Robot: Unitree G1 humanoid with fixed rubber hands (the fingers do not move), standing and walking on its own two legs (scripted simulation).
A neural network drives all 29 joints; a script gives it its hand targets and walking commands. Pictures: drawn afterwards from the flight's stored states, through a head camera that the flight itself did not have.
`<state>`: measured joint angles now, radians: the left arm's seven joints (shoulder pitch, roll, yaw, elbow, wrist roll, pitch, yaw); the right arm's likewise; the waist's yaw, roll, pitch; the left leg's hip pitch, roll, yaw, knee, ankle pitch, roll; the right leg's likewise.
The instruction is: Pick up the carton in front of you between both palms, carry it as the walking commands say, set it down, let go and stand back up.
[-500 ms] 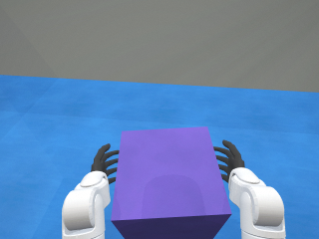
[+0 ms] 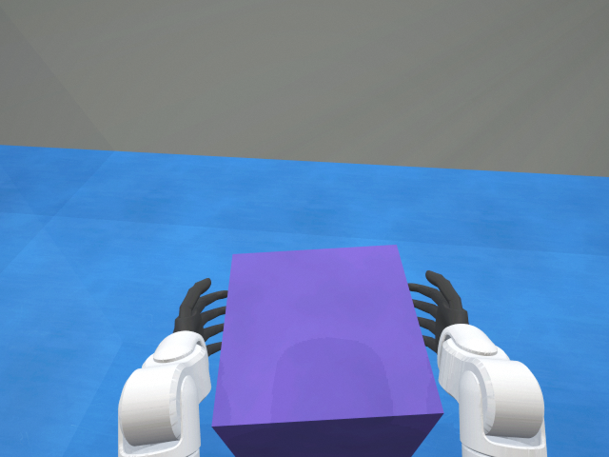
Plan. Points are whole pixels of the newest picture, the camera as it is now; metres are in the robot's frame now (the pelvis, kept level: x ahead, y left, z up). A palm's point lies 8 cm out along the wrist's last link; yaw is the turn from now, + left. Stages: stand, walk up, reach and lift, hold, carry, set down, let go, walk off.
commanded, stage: carry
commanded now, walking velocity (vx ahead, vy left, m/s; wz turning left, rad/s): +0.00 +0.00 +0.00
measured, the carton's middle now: (321, 366) +0.24 +0.00 +0.01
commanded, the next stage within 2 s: hold in 1.44 s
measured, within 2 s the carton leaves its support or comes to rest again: neither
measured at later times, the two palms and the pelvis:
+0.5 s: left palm (204, 363) +0.23 +0.15 +0.04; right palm (440, 356) +0.23 -0.15 +0.04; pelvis -0.04 +0.00 +0.00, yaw +0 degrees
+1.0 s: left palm (214, 350) +0.25 +0.14 +0.04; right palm (441, 343) +0.25 -0.16 +0.04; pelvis -0.03 -0.01 +0.00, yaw +0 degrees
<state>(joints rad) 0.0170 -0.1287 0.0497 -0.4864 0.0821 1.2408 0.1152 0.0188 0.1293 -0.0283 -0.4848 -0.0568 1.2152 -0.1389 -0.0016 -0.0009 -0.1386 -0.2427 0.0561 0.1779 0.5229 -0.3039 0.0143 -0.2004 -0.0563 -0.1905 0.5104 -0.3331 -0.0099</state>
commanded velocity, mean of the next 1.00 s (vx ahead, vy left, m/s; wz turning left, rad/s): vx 0.00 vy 0.00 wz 0.00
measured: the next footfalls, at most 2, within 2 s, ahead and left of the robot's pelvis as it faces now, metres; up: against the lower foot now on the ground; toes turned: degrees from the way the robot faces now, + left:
none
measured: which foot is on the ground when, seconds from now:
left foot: down 0.00-1.00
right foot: down 0.00-1.00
